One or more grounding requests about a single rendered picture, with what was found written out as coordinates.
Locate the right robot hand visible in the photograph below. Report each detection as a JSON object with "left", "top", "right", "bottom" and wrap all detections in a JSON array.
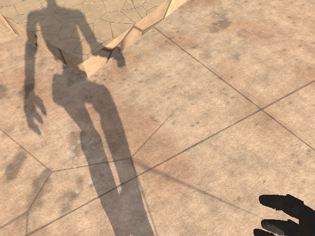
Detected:
[{"left": 253, "top": 194, "right": 315, "bottom": 236}]

